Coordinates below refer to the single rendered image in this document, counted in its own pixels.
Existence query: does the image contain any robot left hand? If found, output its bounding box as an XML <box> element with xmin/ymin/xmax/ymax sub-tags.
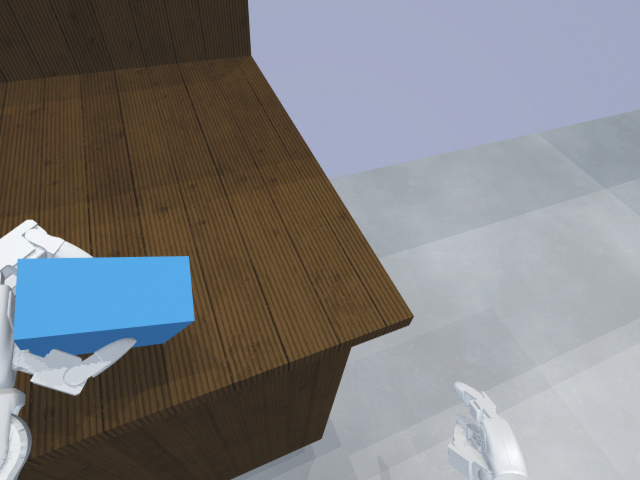
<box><xmin>0</xmin><ymin>220</ymin><xmax>137</xmax><ymax>396</ymax></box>

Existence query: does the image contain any table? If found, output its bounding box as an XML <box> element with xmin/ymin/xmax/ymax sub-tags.
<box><xmin>0</xmin><ymin>0</ymin><xmax>414</xmax><ymax>480</ymax></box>

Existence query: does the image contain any robot left forearm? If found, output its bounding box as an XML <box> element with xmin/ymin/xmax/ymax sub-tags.
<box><xmin>0</xmin><ymin>388</ymin><xmax>32</xmax><ymax>480</ymax></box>

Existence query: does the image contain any robot right hand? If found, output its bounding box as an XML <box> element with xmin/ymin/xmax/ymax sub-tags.
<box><xmin>448</xmin><ymin>381</ymin><xmax>528</xmax><ymax>480</ymax></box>

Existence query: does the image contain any sponge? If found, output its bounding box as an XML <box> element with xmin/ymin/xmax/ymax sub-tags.
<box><xmin>13</xmin><ymin>256</ymin><xmax>195</xmax><ymax>357</ymax></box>

